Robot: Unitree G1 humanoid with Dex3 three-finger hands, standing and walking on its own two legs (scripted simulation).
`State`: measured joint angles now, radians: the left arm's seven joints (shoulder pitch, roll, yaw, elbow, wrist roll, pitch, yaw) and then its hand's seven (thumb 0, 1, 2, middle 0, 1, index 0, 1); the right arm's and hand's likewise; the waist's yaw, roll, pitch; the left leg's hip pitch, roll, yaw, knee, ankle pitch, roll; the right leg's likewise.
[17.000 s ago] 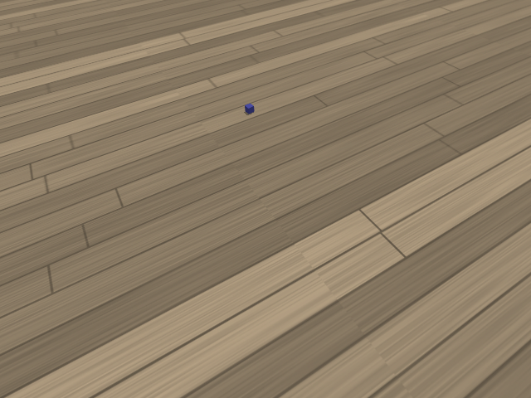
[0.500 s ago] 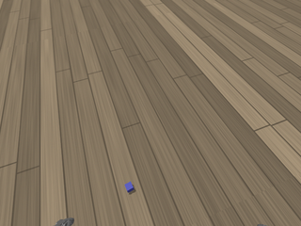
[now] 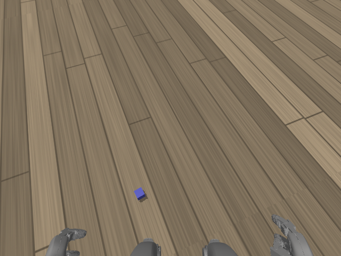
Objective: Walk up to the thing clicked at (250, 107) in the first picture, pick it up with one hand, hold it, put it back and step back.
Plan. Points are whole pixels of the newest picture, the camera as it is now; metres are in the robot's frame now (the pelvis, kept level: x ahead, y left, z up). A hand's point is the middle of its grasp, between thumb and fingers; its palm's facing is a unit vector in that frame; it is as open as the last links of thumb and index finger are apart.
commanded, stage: rise first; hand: left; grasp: from above
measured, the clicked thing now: (139, 193) +0.44 +0.20 -0.69
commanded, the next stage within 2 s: none
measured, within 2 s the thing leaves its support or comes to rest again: neither
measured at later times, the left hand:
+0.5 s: hand out of the picture +0.14 +0.27 -0.23, palm faces -0.29 -0.73 -0.62, open 13.0 cm
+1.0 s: hand (110, 214) +0.29 +0.27 -0.42, palm faces -0.34 -0.18 -0.92, open 12.3 cm
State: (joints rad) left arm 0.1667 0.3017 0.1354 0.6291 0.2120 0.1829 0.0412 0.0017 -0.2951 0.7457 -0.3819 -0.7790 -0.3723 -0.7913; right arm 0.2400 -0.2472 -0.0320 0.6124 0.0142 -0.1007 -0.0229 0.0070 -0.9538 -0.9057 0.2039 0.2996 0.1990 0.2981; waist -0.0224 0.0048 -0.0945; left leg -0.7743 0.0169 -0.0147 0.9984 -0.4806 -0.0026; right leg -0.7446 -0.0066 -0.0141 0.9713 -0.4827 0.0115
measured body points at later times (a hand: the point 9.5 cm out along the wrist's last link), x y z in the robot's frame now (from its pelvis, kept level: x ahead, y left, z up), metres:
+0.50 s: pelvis -0.02 +0.00 -0.08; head +0.10 +0.01 +0.35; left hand +0.16 +0.31 -0.19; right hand +0.17 -0.25 -0.17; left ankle +0.00 +0.12 -0.68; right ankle -0.01 -0.13 -0.68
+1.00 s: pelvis -0.09 -0.01 -0.27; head +0.11 -0.01 +0.13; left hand +0.31 +0.28 -0.37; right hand +0.02 -0.27 -0.42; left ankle +0.00 +0.12 -0.68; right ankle -0.01 -0.13 -0.68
